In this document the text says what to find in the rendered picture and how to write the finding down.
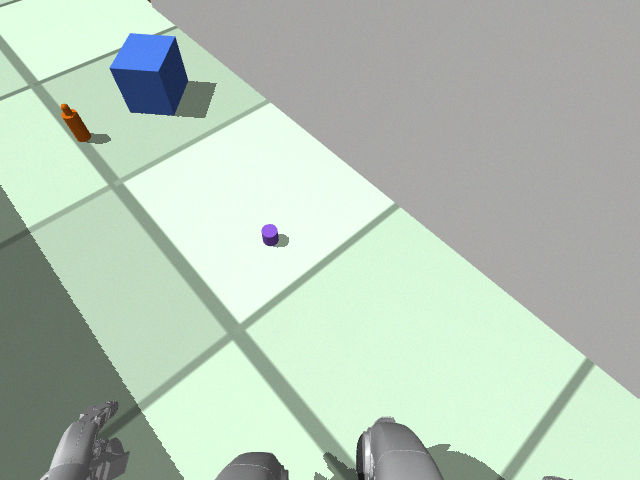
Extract left robot hand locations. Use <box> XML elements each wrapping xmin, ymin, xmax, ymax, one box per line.
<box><xmin>49</xmin><ymin>401</ymin><xmax>130</xmax><ymax>480</ymax></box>

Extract left robot arm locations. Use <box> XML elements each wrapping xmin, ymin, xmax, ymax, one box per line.
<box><xmin>40</xmin><ymin>463</ymin><xmax>92</xmax><ymax>480</ymax></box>

